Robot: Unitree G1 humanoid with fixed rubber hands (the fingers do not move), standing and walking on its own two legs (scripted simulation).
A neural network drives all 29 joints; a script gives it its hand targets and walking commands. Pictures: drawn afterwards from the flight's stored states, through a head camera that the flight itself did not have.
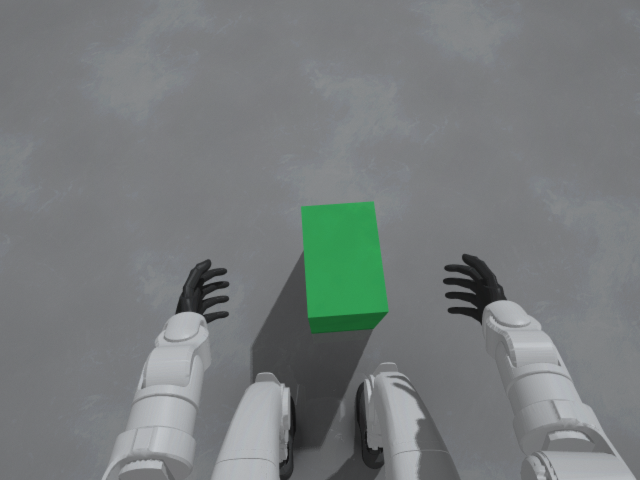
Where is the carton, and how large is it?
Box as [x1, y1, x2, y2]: [301, 201, 388, 333]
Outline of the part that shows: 373,201 301,206 307,310 309,324 312,333 373,328 388,311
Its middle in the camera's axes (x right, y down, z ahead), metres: +0.05 +0.08 +1.01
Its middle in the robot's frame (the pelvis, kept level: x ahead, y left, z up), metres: +0.49 -0.05 -0.55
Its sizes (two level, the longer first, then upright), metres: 0.265 0.175 0.277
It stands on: the floor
